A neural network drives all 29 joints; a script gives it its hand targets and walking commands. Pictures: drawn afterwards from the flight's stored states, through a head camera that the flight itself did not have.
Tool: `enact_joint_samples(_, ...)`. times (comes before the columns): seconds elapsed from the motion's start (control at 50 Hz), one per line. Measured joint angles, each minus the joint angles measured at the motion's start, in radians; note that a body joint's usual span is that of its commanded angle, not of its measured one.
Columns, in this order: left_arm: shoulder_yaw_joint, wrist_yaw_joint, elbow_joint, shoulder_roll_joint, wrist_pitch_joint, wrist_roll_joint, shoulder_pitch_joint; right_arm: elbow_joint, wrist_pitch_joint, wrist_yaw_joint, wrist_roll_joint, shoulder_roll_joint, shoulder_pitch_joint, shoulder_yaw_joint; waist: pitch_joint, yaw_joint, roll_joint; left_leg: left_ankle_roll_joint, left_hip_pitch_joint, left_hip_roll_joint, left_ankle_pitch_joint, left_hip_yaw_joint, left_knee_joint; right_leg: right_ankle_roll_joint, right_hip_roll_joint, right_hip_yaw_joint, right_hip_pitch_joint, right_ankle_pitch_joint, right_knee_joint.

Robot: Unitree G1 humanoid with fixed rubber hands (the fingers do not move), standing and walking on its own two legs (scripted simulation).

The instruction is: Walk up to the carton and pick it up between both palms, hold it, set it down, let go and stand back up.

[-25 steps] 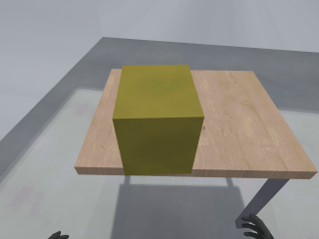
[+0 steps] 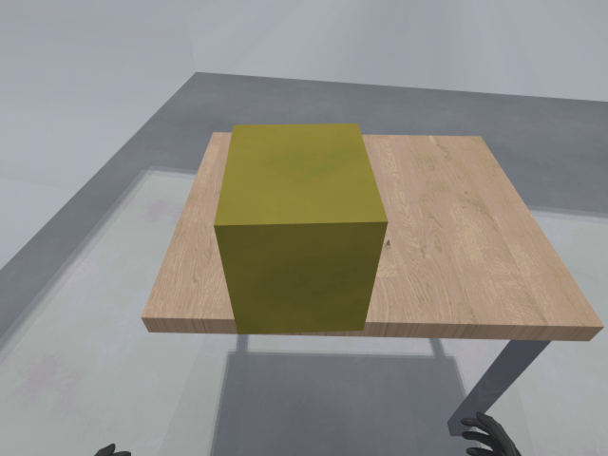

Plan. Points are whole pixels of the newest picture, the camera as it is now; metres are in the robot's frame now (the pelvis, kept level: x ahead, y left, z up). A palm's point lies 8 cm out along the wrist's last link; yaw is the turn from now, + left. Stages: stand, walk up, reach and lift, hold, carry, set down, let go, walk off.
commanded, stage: stand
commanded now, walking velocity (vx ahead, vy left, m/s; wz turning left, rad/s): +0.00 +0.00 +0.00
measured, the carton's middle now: (298, 227) +0.49 +0.00 +0.04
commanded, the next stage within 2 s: none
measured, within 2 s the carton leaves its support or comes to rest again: neither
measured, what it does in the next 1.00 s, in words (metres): stands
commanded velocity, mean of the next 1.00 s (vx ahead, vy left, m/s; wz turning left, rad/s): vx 0.00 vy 0.00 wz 0.00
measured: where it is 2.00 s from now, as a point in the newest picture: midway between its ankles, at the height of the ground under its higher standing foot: outside the picture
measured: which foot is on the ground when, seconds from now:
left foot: down 0.00-1.00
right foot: down 0.00-1.00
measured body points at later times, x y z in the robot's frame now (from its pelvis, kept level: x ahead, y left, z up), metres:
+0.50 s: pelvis +0.00 +0.00 +0.00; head -0.03 -0.01 +0.45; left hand +0.12 +0.27 -0.09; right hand +0.14 -0.27 -0.08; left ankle -0.02 +0.11 -0.73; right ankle +0.04 -0.08 -0.73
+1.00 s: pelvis +0.00 +0.00 +0.00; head -0.01 -0.01 +0.45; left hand +0.12 +0.27 -0.10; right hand +0.14 -0.27 -0.09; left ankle -0.02 +0.11 -0.73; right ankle +0.04 -0.08 -0.73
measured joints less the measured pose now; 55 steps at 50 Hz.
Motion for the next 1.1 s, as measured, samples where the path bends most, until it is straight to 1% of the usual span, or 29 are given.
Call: enact_joint_samples(1.1,0.0,0.0,0.03,0.002,0.0,0.0,-0.014,0.035,0.0,0.0,0.0,0.0,-0.018,0.0,0.015,0.0,-0.002,0.0,0.0,-0.001,0.009,0.0,-0.017,-0.001,0.0,0.001,0.0,0.009,-0.017)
